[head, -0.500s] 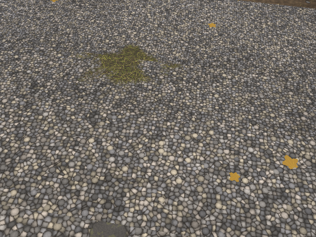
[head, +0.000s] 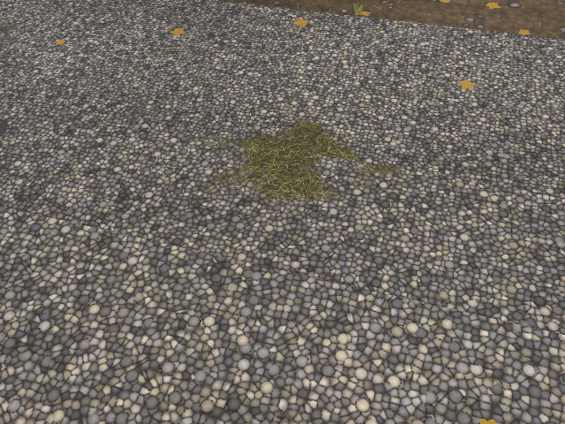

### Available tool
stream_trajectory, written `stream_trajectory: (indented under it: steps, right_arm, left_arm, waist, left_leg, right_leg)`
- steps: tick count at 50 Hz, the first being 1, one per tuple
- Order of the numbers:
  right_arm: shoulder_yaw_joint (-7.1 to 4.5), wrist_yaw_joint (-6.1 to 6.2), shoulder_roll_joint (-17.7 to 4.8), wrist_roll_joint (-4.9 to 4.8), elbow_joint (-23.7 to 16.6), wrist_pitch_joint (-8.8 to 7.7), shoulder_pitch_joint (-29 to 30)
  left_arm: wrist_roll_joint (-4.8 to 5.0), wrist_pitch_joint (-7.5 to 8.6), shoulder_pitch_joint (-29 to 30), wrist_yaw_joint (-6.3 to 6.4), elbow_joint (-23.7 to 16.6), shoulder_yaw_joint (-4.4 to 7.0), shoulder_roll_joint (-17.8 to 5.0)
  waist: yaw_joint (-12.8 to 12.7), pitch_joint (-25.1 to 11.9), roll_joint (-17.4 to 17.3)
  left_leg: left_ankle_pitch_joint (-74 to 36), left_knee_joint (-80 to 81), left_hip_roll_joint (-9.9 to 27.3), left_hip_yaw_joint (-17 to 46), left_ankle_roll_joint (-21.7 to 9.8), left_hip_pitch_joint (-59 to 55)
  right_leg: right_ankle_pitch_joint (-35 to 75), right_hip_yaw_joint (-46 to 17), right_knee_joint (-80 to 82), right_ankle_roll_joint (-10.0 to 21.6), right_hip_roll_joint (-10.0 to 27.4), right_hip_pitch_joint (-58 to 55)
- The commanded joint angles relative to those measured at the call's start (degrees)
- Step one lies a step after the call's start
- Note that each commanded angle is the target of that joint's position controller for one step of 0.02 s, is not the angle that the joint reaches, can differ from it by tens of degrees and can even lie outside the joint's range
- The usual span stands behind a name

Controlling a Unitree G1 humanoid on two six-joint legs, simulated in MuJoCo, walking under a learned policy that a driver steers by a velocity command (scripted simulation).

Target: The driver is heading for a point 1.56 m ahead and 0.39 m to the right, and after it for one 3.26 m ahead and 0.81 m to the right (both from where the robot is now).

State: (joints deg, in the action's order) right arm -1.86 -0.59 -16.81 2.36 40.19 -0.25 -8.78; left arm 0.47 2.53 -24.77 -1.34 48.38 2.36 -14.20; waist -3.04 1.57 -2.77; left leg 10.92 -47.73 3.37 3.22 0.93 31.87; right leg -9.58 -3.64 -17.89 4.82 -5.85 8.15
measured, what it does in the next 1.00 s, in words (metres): goes down, turning right: left foot, then right foot 0.18 m lower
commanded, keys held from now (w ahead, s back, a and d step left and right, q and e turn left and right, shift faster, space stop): w+e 0.88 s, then w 0.04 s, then w+q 0.08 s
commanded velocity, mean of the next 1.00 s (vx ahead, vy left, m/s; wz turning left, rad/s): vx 0.50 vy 0.00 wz -0.51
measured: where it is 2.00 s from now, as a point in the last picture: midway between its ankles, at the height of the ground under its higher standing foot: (417, 327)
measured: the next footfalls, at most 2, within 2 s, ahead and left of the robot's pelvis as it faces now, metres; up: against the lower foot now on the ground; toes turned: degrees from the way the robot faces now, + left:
left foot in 0.22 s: +0.19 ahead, +0.14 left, +0.00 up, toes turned -10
right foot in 0.76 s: +0.49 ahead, -0.14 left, -0.18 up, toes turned -28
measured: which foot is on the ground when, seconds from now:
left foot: up 0.00-0.20, down 0.22-0.76, up 0.78-1.00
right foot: down 0.00-0.22, up 0.24-0.74, down 0.76-1.00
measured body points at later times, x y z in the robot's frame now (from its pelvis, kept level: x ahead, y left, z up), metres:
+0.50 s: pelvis +0.22 +0.04 -0.02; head +0.24 +0.04 +0.43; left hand +0.45 +0.27 -0.12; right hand +0.12 -0.24 -0.13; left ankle +0.15 +0.15 -0.75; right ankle +0.30 -0.12 -0.69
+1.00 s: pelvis +0.50 -0.09 -0.21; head +0.55 -0.12 +0.24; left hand +0.64 +0.12 -0.36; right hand +0.46 -0.35 -0.34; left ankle +0.69 -0.02 -0.88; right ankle +0.46 -0.12 -0.93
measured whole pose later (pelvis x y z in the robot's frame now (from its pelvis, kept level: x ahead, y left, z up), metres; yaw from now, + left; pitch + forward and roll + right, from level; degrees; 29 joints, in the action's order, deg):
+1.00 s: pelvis +0.50 -0.09 -0.21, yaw -32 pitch -1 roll -3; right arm -1.2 0.2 -11.4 2.0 46.8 -2.5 -10.3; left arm -0.7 2.1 -18.5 0.1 55.5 2.6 -12.4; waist 0.6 8.0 -2.0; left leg 10.4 -54.7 8.2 3.0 1.6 37.9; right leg -16.3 0.1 -28.1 8.1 -11.5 10.9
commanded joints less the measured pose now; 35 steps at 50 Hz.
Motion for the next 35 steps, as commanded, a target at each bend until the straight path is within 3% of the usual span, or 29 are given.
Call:
stream_trajectory:
  steps: [1, 4, 5, 6, 7, 8, 10, 11, 12, 13, 14, 15, 16, 17, 18, 19, 20, 21, 22, 23, 24, 25, 27, 28, 29, 32, 34, 35]
  right_arm:
    - [0.09, -0.39, -2.0, -0.03, -3.9, -0.56, 3.2]
    - [0.1, -0.37, -2.7, -0.5, -4.7, -0.6, 5.3]
    - [-0.37, -0.46, -3.9, -0.01, -3.6, -1.25, 3.6]
    - [-1.01, -0.53, -5.5, -0.21, -3.1, -1.81, 3.1]
    - [-0.89, -0.48, -5.6, -0.05, -4.0, -2.03, 3.5]
    - [-0.93, -0.5, -5.6, 0.03, -3.4, -2.34, 2.4]
    - [-1.71, -0.3, -5.9, 0.04, 0.4, -2.7, -8.6]
    - [-2.29, -0.01, -6.6, 0.73, 2.3, -3.11, -16.0]
    - [-3.28, 0.57, -11.0, 1.69, 2.8, -3.49, -18.9]
    - [-3.64, 0.61, -13.3, -0.31, 1.3, -3.35, -16.1]
    - [-3.41, 0.29, -9.5, -1.66, 1.5, -3.65, -13.7]
    - [-2.25, -0.2, -5.4, -1.98, 0.6, -4.3, -10.2]
    - [-2.04, -0.35, -4.8, -1.78, 0.8, -4.68, -7.9]
    - [-2.38, -0.24, -6.1, -1.27, 2.1, -5.01, -7.5]
    - [-2.48, 0.09, -6.5, -0.73, 3.2, -5.21, -8.0]
    - [-2.71, 0.26, -7.2, -0.34, 4.1, -5.49, -9.6]
    - [-2.77, 0.5, -7.1, 0.0, 5.0, -6.0, -10.8]
    - [-2.57, 0.65, -6.8, -0.4, 5.7, -6.19, -12.5]
    - [-2.55, 0.77, -6.6, -1.01, 6.7, -7.04, -13.0]
    - [-2.5, 0.85, -6.4, -0.92, 7.3, -7.62, -14.8]
    - [-2.51, 1.15, -6.2, -1.06, 7.9, -7.74, -14.2]
    - [-2.3, 1.51, -5.5, -0.99, 8.6, -7.95, -15.9]
    - [-1.83, 1.82, -4.6, -0.23, 9.1, -7.84, -17.3]
    - [-1.43, 1.65, -4.1, -0.09, 9.5, -7.84, -19.2]
    - [-1.18, 1.47, -2.9, 0.04, 10.3, -7.72, -19.7]
    - [-0.89, 2.19, -3.1, 1.8, 11.9, -6.96, -25.0]
    - [-0.62, 2.89, -3.2, 1.72, 12.4, -5.8, -24.2]
    - [-0.38, 3.21, -2.8, 1.49, 12.9, -5.01, -24.5]
  left_arm:
    - [0.07, 0.65, 0.6, 0.39, -3.6, 2.43, -9.9]
    - [-0.58, 0.0, -0.8, 0.33, -4.1, 2.89, -10.9]
    - [-1.41, -0.07, -0.8, 0.67, -4.4, 3.11, -11.2]
    - [-2.06, -0.14, 0.0, 0.81, -5.5, 3.05, -11.2]
    - [-1.26, -0.63, 0.6, 1.28, -6.0, 3.51, -11.9]
    - [-1.3, -0.99, 1.9, 1.59, -6.7, 3.73, -12.2]
    - [-0.92, -1.52, 5.7, 1.01, -7.9, 3.79, -11.4]
    - [0.01, -1.41, 7.0, 0.92, -8.2, 3.83, -10.8]
    - [0.28, -1.11, 4.5, 0.95, -9.1, 2.63, -4.6]
    - [-0.52, -0.94, -3.7, 1.1, -9.5, 2.16, -3.5]
    - [-2.19, -1.77, -0.2, 1.6, -7.8, 2.9, -7.3]
    - [-1.97, -2.37, 4.3, 1.28, -7.4, 3.75, -9.6]
    - [-1.57, -3.18, 6.0, 0.65, -7.7, 3.86, -9.3]
    - [-1.84, -3.92, 6.6, -0.06, -8.1, 3.66, -8.8]
    - [-2.24, -4.59, 8.5, -0.53, -8.7, 3.52, -8.5]
    - [-2.19, -4.53, 10.5, -1.18, -9.0, 3.22, -8.1]
    - [-2.58, -4.65, 11.8, -1.21, -8.9, 3.63, -8.5]
    - [-2.68, -4.69, 12.5, -1.25, -8.8, 3.73, -8.5]
    - [-1.97, -4.1, 16.4, -1.13, -9.2, 4.37, -9.2]
    - [-1.99, -3.82, 18.5, -1.3, -9.3, 4.2, -8.6]
    - [-1.68, -3.8, 20.8, -1.53, -9.8, 3.9, -8.1]
    - [-1.86, -3.72, 22.0, -2.12, -9.5, 3.69, -7.2]
    - [-1.9, -3.72, 23.6, -3.21, -9.2, 3.22, -5.3]
    - [-2.3, -3.67, 25.9, -3.21, -9.8, 2.92, -4.9]
    - [-1.84, -3.52, 27.8, -2.88, -9.3, 2.49, -4.1]
    - [-2.05, -2.84, 34.2, -2.5, -9.7, 1.26, -3.0]
    - [-2.46, -2.63, 32.8, -2.17, -8.5, 0.56, -2.1]
    - [-3.08, -2.67, 28.0, -1.63, -6.2, 0.46, -2.0]
  waist:
    - [1.3, -1.4, 7.6]
    - [0.3, -2.1, 8.1]
    - [0.7, -4.0, 8.6]
    - [1.0, -5.0, 6.5]
    - [1.9, -2.9, 7.2]
    - [2.7, -2.4, 6.5]
    - [7.8, -4.8, 6.3]
    - [12.2, -6.1, 2.7]
    - [10.4, -7.2, -8.7]
    - [3.7, -7.5, -14.8]
    - [3.9, -0.5, -5.7]
    - [3.4, 4.1, 2.1]
    - [2.4, 6.0, 1.4]
    - [1.8, 6.4, -1.9]
    - [2.2, 5.5, -3.5]
    - [3.1, 4.2, -2.7]
    - [3.7, 3.2, -3.1]
    - [3.9, 2.2, -2.0]
    - [3.7, 4.0, -2.3]
    - [5.0, 4.2, -3.6]
    - [4.2, 5.8, -2.0]
    - [4.9, 5.5, -1.6]
    - [5.5, 4.7, -0.8]
    - [6.3, 5.5, -1.1]
    - [6.9, 6.3, -1.0]
    - [11.0, 9.7, 2.2]
    - [10.5, 9.8, 2.3]
    - [8.8, 8.1, 3.6]
  left_leg:
    - [-7.2, 4.2, -1.5, -2.6, 0.8, -2.8]
    - [-4.3, 4.3, -3.1, -3.4, 1.2, -5.2]
    - [-9.9, -1.3, -1.2, -0.8, 0.0, -4.4]
    - [-9.3, -4.6, -2.1, -2.3, -0.4, -3.9]
    - [-3.3, 0.5, 0.1, 2.2, -1.2, -2.1]
    - [0.2, 3.5, -0.6, 2.2, -1.6, -4.5]
    - [5.8, 11.7, -4.0, -0.1, -3.2, -21.0]
    - [4.0, 20.4, -3.5, -0.3, -4.1, -30.3]
    - [8.7, 26.2, 9.9, 15.2, -7.5, -38.0]
    - [-3.8, 29.5, 20.2, 35.6, -14.7, -42.2]
    - [-2.7, 30.0, 21.7, 37.2, -18.2, -36.1]
    - [-4.7, 30.6, 19.1, 28.7, -17.5, -29.1]
    - [-7.1, 32.4, 16.3, 21.1, -15.6, -24.9]
    - [-10.3, 34.0, 15.0, 16.4, -14.6, -22.4]
    - [-14.0, 34.3, 13.2, 12.4, -13.0, -22.0]
    - [-13.9, 34.1, 10.4, 7.0, -11.8, -23.4]
    - [-16.3, 32.0, 10.7, 5.4, -11.2, -26.3]
    - [-18.6, 30.9, 10.5, 3.6, -10.6, -28.2]
    - [-9.1, 31.0, 7.8, 0.8, -7.5, -31.2]
    - [-6.4, 31.0, 8.1, 0.7, -7.3, -32.2]
    - [1.2, 29.6, 6.7, -1.9, -7.2, -25.6]
    - [3.3, 28.2, 6.7, -2.9, -7.3, -24.0]
    - [6.2, 23.6, 7.6, -3.3, -7.6, -23.4]
    - [6.1, 22.1, 8.1, -3.1, -7.9, -23.6]
    - [6.7, 19.2, 7.4, -4.9, -7.5, -22.0]
    - [9.7, 12.4, 7.9, -5.7, -6.8, -25.0]
    - [6.3, 6.4, 7.2, -7.7, -6.1, -24.2]
    - [3.0, -0.3, 6.2, -9.3, -6.1, -24.7]
  right_leg:
    - [16.8, -12.4, 6.6, 8.1, 12.6, 2.2]
    - [19.5, -12.9, 3.9, 8.5, 12.2, 1.9]
    - [23.9, -15.6, 1.4, 9.5, 15.3, -1.4]
    - [25.1, -15.1, -0.9, 10.1, 15.4, -2.0]
    - [22.8, -18.5, -2.1, 10.0, 16.6, -3.9]
    - [23.7, -18.8, -4.0, 9.5, 16.5, -4.0]
    - [30.0, -17.2, -15.0, 7.2, 12.8, 2.7]
    - [26.2, -14.5, -26.6, 5.4, 9.3, 7.9]
    - [-0.7, -9.0, -44.9, 2.5, 3.1, 17.4]
    - [-24.0, -3.9, -52.8, 1.4, -1.2, 31.2]
    - [-21.8, -4.0, -56.7, 1.2, 3.2, 37.8]
    - [-17.3, -5.2, -53.9, 0.6, 5.4, 36.1]
    - [-14.9, -4.4, -50.9, -0.4, 6.8, 33.1]
    - [-12.2, -3.8, -48.8, -1.3, 7.9, 30.6]
    - [-9.1, -2.9, -48.4, -1.8, 7.5, 29.1]
    - [-2.7, -0.7, -46.3, -2.1, 6.7, 28.9]
    - [2.8, -1.0, -47.1, -1.2, 6.1, 30.4]
    - [5.1, -1.2, -46.6, -0.8, 5.8, 31.9]
    - [8.9, -3.1, -39.7, -0.7, 6.4, 36.2]
    - [12.3, -2.1, -37.3, -0.6, 5.9, 36.9]
    - [20.2, -1.1, -29.9, -1.1, 5.3, 32.8]
    - [27.2, 0.7, -28.0, -1.0, 4.5, 30.6]
    - [34.6, 1.2, -26.2, -0.4, 4.9, 29.5]
    - [35.7, 2.5, -25.8, -0.3, 4.8, 30.4]
    - [39.1, 3.4, -23.0, -0.2, 5.0, 28.4]
    - [39.5, 7.0, -15.5, -0.4, 5.2, 29.6]
    - [39.9, 8.4, -8.7, -0.7, 5.8, 22.8]
    - [41.3, 8.9, -4.8, -0.6, 6.0, 16.3]
Velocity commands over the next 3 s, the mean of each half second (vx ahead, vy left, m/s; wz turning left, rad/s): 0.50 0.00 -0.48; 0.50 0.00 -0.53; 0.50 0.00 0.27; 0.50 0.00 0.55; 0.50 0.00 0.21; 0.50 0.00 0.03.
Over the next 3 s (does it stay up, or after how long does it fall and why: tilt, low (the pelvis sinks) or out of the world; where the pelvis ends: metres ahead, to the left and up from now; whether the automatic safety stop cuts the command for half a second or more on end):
stays up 1.49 -0.45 -0.39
